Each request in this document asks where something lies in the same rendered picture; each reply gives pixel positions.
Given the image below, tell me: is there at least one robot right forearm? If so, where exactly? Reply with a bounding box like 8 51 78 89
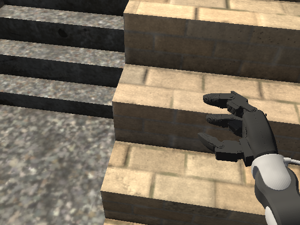
251 154 300 225

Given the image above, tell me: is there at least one right robot hand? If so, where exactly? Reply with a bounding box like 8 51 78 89
197 91 279 167

